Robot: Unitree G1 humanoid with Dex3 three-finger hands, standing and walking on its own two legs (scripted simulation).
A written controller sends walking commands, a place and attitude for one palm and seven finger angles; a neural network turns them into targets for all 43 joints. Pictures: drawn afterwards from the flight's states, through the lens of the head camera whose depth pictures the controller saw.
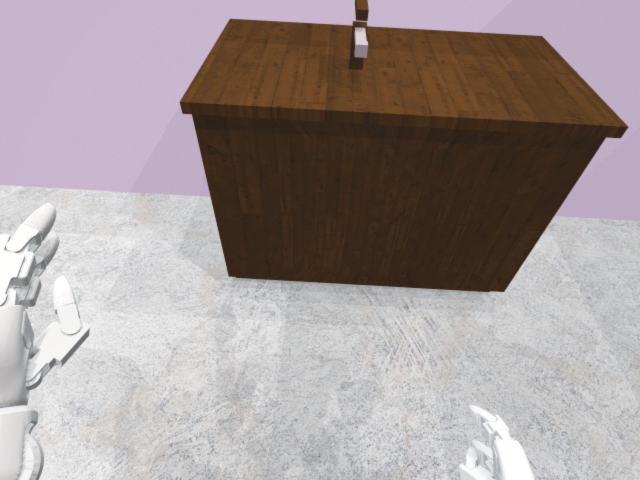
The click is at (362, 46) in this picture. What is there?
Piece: tap's lever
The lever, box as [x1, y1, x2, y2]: [354, 41, 367, 57]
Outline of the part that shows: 356,41 354,53 355,56 366,57 367,41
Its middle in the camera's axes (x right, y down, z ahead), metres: +0.09 -0.44 +0.89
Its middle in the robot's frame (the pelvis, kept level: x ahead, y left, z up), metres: +0.98 -0.03 +0.13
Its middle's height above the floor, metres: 0.90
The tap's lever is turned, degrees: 0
